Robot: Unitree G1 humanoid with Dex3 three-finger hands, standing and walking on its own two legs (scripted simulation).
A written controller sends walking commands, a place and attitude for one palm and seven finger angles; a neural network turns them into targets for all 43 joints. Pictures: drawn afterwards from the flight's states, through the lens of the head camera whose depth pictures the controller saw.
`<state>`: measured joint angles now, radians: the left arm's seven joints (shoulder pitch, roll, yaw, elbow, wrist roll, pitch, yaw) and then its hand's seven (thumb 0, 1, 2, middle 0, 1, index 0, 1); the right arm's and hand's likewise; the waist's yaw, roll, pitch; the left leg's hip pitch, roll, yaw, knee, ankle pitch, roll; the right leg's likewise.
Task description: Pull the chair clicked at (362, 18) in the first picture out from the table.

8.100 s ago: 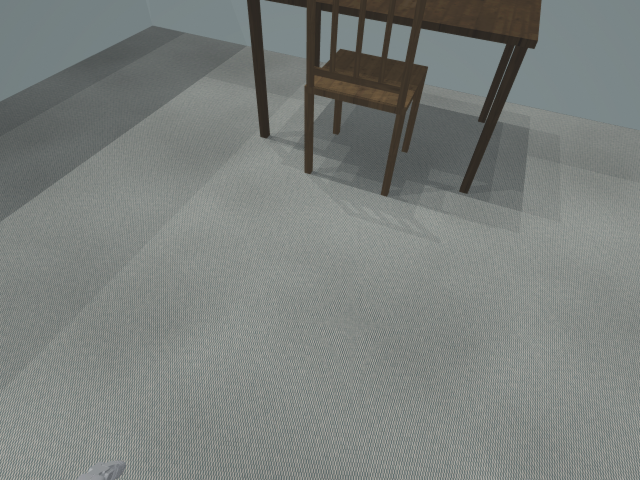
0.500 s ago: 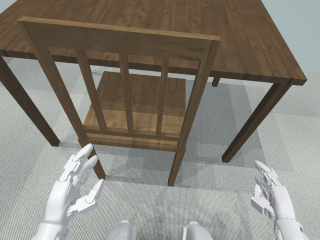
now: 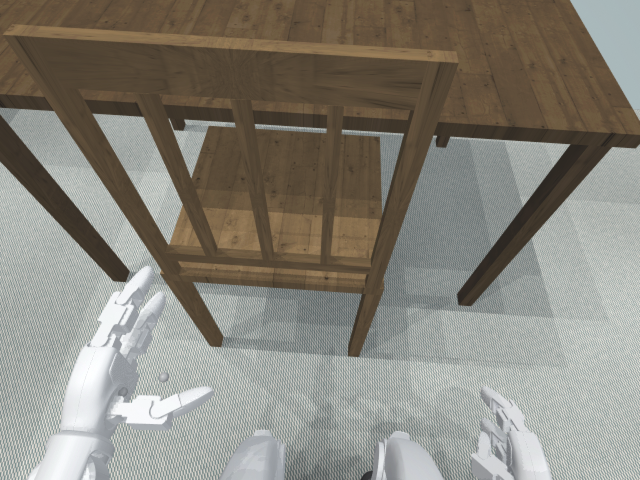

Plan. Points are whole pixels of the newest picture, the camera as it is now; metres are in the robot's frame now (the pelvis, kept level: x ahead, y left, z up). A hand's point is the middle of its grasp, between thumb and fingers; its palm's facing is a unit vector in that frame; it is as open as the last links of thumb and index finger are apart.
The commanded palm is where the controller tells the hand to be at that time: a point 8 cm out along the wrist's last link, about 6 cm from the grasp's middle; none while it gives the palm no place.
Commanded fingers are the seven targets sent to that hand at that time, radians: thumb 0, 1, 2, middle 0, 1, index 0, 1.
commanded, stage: raise the hand toward the chair's back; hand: left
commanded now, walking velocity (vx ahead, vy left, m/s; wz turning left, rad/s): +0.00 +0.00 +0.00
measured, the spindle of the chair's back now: (257, 195) +0.48 +0.12 +0.03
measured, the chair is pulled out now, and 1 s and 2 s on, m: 0.00 0.00 0.00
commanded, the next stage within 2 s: aim the fingers beside a spindle in 1.18 s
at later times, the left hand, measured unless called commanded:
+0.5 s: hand (139, 355) +0.24 +0.21 +0.05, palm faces -0.01 -1.00 -0.07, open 16.8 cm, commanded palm +0.22 +0.27 +0.05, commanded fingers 0.00 -0.50 0.30 -0.06 -0.08 -0.06 -0.08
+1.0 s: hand (140, 338) +0.26 +0.21 +0.05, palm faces -0.01 -1.00 -0.06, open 16.9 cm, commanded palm +0.23 +0.27 +0.06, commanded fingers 0.00 -0.50 0.30 -0.06 -0.08 -0.06 -0.08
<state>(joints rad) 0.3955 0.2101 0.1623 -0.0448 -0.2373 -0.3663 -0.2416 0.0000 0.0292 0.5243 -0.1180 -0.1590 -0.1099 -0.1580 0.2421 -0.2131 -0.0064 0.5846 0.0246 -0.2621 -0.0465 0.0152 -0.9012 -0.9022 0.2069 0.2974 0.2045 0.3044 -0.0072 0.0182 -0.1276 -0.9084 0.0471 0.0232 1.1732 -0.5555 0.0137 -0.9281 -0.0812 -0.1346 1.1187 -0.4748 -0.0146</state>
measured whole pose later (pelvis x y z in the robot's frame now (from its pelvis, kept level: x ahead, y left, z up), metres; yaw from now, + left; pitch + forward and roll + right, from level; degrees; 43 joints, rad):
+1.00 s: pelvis +0.01 +0.01 +0.02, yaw +0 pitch +15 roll -2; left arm 0.27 0.26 0.24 0.09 -0.26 -0.36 -0.31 -0.02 -0.50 0.30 -0.07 -0.08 -0.06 -0.08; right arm 0.25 -0.27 0.00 0.56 0.02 -0.25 -0.05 0.01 -0.90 -0.90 0.20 0.30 0.20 0.30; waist -0.02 0.01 -0.11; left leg -0.80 0.04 0.03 1.07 -0.53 0.02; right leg -0.82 -0.08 -0.13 1.01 -0.45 0.00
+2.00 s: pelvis +0.01 +0.00 +0.00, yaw +0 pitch +18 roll -1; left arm 0.11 0.18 0.08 0.16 -0.17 -0.38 -0.17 -0.02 -0.50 0.30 -0.07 -0.08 -0.06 -0.08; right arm 0.22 -0.25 0.01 0.55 0.00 -0.21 -0.02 0.01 -0.90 -0.90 0.20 0.30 0.20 0.30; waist -0.02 0.02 -0.13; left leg -0.93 0.03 0.03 1.16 -0.55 0.02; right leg -0.96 -0.09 -0.12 1.12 -0.48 -0.01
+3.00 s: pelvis +0.00 -0.01 -0.02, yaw +0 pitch +21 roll +0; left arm -0.08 0.12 0.01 0.32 -0.10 -0.44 -0.03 -0.02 -0.50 0.30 -0.07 -0.08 -0.06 -0.08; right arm 0.21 -0.25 -0.01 0.56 0.00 -0.10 0.00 0.01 -0.91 -0.90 0.20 0.30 0.20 0.30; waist -0.03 0.03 -0.14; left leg -1.04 0.04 0.03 1.24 -0.57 0.00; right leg -1.08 -0.09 -0.11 1.22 -0.51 -0.03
